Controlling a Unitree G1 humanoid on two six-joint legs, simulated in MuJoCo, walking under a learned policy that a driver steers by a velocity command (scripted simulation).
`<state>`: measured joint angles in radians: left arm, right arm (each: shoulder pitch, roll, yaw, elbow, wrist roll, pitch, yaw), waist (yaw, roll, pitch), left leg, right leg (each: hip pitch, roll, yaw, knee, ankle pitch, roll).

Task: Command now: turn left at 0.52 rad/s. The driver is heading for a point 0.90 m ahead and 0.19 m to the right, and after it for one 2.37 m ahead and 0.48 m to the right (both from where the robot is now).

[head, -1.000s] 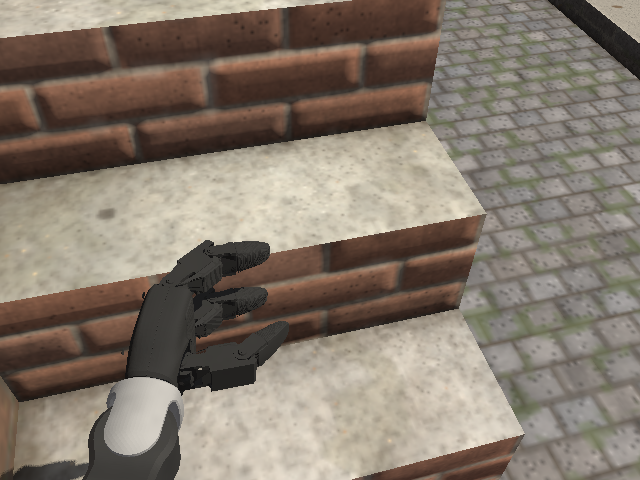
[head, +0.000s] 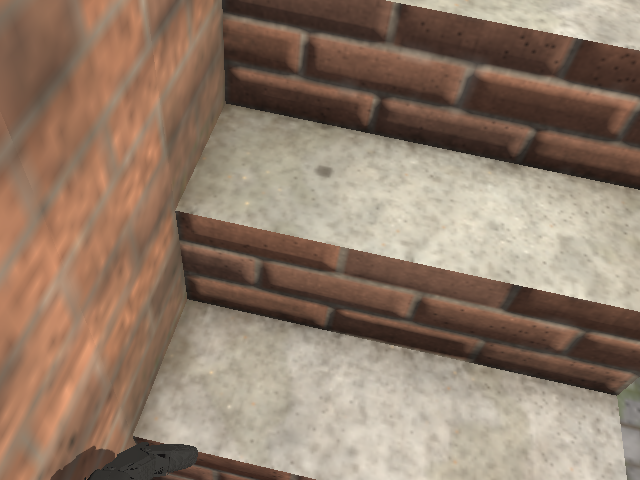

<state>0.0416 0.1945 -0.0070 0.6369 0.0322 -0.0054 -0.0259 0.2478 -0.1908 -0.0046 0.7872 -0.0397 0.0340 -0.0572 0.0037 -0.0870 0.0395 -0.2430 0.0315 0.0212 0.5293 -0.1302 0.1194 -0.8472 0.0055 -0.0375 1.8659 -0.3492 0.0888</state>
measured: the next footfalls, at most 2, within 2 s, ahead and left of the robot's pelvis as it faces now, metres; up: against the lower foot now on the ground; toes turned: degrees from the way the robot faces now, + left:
right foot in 0.04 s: +0.00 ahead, -0.11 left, +0.26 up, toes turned +2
right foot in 0.28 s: -0.05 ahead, -0.20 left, +0.00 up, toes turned +4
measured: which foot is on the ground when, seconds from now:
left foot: down 0.00-0.52, up 0.54-0.68, down 0.70-1.00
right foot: up 0.00-0.02, down 0.04-0.12, up 0.14-0.26, down 0.28-0.70, up 0.72-1.00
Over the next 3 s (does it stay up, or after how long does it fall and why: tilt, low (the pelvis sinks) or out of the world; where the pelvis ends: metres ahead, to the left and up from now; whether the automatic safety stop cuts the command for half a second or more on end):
stays up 0.00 0.05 0.02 its command is cut before an obstacle after 0.3 s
